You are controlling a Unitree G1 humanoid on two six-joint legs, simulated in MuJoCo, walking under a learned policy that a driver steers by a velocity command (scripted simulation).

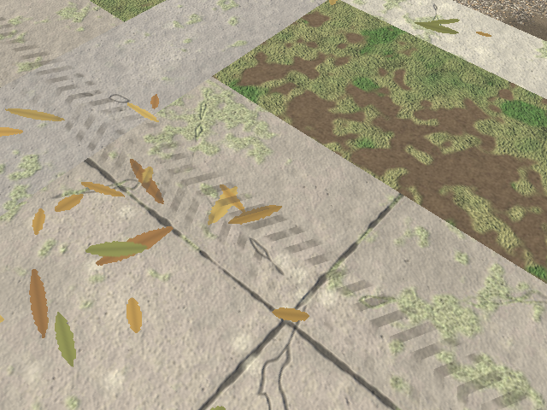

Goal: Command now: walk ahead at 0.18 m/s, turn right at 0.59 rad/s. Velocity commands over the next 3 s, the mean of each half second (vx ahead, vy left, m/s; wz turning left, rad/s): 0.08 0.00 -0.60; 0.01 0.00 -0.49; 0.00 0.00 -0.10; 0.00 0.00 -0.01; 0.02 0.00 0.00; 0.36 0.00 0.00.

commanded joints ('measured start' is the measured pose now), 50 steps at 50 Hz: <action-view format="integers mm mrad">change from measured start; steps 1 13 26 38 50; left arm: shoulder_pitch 32 26 -100 0 -44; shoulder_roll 31 136 161 168 39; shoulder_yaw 8 62 49 69 6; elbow -77 -119 -133 -71 -66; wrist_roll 5 12 14 4 9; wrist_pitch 3 11 -5 14 11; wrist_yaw -4 -39 4 7 -11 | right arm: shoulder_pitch -46 3 -69 -138 -25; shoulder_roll -174 -194 -127 -156 -198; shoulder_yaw -48 -60 -28 -44 -47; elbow -45 17 -34 -97 -43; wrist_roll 8 54 20 -5 40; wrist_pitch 1 45 71 52 83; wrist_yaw -16 -3 -14 -21 -14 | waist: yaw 14 45 8 57 -13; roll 161 47 -92 178 237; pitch -137 -178 -209 -70 -124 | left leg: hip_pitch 145 106 -155 52 154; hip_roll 289 207 -16 285 250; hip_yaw -140 83 -145 -370 -208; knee -147 262 397 -135 -33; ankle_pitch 549 371 -196 85 320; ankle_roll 201 19 -119 159 177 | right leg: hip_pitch -14 450 364 -19 307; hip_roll -49 -2 -143 80 42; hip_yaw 9 -34 306 107 -66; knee -101 -720 -751 82 -601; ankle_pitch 113 534 491 -64 101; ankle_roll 11 -159 -299 -14 -2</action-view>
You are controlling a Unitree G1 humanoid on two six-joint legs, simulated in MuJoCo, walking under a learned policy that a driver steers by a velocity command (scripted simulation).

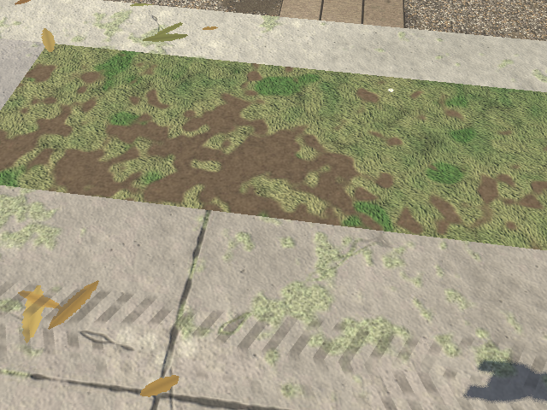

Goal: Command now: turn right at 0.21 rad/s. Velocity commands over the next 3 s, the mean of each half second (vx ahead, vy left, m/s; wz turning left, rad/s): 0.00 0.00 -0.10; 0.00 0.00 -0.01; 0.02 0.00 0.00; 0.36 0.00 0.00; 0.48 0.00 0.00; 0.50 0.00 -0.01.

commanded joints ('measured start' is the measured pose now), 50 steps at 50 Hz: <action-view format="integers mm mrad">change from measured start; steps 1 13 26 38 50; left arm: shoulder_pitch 42 -33 -27 6 22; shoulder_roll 75 74 57 59 51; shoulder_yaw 18 -12 -11 -12 -23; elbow -40 -1 105 240 343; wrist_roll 3 31 22 15 11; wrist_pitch -19 -59 -59 -59 -58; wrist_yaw -6 -9 -3 9 15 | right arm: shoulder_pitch -14 8 40 59 89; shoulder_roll -176 -122 -127 -113 -88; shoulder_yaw -40 -4 -5 -2 5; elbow -38 31 132 211 271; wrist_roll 23 -23 -15 -11 -9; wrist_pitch -9 -34 -35 -27 -23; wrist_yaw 3 5 -19 -30 -36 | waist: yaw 30 11 6 8 13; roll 181 -52 -5 1 7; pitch -109 -53 -63 -41 -24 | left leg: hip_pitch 86 40 83 81 73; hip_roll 185 26 32 21 10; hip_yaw -166 -48 -40 -25 -17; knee -54 -40 -61 -70 -72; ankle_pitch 371 107 130 125 117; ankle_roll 180 -58 -64 -53 -47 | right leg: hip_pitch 145 138 151 152 146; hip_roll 33 -85 -46 -23 -12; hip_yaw -76 125 80 44 26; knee -356 -356 -346 -337 -339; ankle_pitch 211 278 344 356 335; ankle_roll -47 -149 -139 -122 -114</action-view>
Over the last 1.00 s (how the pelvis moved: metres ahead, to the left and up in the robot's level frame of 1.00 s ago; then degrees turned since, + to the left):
0.09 0.00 0.00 -32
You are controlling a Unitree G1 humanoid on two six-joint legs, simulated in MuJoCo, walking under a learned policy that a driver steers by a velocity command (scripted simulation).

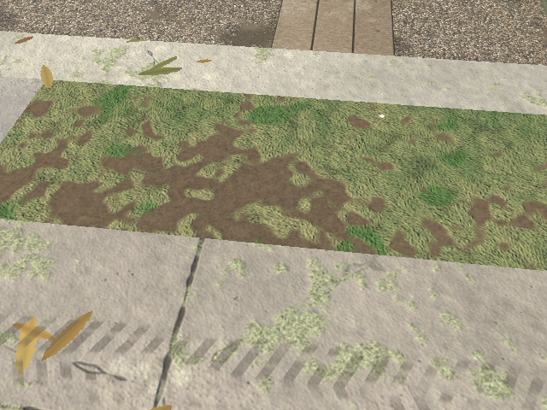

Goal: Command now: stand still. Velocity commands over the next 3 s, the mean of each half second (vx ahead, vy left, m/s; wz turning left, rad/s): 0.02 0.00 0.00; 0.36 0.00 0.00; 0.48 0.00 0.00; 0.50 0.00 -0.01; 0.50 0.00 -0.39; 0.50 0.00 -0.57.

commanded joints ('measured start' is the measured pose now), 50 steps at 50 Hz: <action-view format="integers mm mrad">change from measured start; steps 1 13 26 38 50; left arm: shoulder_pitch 9 27 125 -49 -383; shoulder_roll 110 96 157 97 49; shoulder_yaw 18 9 33 30 6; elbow -16 45 69 -36 -185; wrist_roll -1 -3 -27 -39 -36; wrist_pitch -9 -6 -24 -126 -112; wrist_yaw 4 6 7 -29 -73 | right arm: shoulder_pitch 34 77 72 274 354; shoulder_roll -109 -82 -23 -78 -110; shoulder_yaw -18 -9 -1 -16 -24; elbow -16 25 11 25 25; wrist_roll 0 1 14 11 17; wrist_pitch -7 -7 -35 -127 -94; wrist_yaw -5 -8 -6 61 21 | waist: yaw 1 6 49 -24 -45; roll -2 -1 -134 76 105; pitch -4 9 128 113 140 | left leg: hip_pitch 1 -10 -239 270 192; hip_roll -7 -15 -85 235 171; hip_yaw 10 13 74 -403 -77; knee -55 -53 188 -301 -358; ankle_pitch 131 118 -280 -43 376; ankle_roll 9 15 67 245 217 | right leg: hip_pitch -29 -40 -126 -722 -462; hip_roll -43 -38 -171 -119 -64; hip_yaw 34 22 246 22 -91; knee -85 -89 -221 689 93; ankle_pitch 217 193 -576 0 294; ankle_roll -19 -14 -144 -67 -38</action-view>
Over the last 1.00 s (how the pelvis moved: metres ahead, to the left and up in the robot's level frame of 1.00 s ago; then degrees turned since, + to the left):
0.01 -0.03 0.00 -1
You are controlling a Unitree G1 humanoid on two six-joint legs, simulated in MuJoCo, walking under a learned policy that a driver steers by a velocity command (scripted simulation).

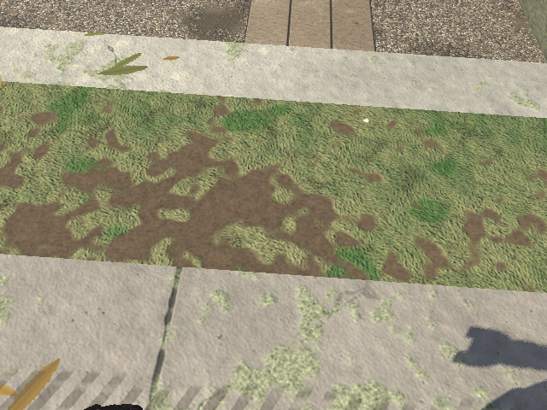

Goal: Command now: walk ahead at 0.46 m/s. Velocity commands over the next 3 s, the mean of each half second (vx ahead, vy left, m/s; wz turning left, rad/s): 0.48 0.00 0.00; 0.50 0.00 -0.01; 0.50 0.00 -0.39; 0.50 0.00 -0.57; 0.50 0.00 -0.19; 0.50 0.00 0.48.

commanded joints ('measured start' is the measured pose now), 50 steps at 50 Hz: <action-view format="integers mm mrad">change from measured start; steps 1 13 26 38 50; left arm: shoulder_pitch -144 164 433 310 35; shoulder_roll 64 63 169 134 58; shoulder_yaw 7 25 41 37 27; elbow -107 34 119 52 -37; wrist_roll -3 34 8 5 15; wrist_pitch -20 -40 -12 -31 -3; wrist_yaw -12 -7 44 41 25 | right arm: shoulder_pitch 28 -124 -593 -337 -174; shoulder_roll -183 -110 -114 -157 -215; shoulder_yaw -43 -56 -42 -60 -72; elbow -20 -131 -296 -224 -135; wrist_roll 11 25 20 -11 2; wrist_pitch -4 -18 -18 -30 -23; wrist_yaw -8 -5 35 48 8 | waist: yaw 51 65 176 84 47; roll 133 -31 -11 98 88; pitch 134 -35 70 -73 40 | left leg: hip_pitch -95 -671 -804 -238 -250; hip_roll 265 171 116 272 210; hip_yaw -85 -130 -46 -322 -71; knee -22 1073 417 62 -56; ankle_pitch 535 41 393 237 326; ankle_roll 122 29 -16 184 162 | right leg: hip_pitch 34 416 601 -8 -18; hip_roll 25 -157 -163 -83 -48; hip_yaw -9 274 118 116 43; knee -86 -486 -485 565 -2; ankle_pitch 19 -100 -1 -282 147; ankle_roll -34 -207 -167 -27 22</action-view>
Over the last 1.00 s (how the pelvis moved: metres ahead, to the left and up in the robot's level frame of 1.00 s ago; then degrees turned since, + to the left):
0.17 0.04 0.00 1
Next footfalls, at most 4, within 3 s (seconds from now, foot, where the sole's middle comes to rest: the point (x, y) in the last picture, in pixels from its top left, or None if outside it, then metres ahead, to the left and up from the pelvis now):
0.10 right None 0.26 -0.12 -0.77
0.64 left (203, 377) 0.56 0.12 -0.77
1.20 right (286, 264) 0.87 -0.11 -0.77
1.68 left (233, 182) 1.19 0.02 -0.77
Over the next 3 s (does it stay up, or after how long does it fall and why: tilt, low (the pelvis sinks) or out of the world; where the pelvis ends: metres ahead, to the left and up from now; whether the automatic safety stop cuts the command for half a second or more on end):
stays up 1.57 -0.40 0.00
